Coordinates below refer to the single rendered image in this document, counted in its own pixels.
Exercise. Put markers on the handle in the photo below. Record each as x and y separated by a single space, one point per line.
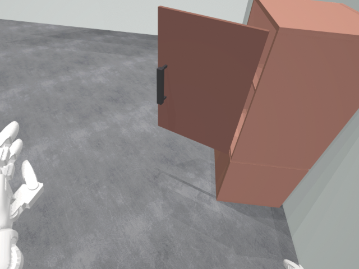
160 85

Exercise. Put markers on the left robot forearm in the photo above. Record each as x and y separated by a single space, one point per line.
10 256

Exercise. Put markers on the cupboard door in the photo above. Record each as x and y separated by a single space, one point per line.
211 64

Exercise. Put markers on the left robot hand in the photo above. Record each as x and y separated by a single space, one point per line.
28 193

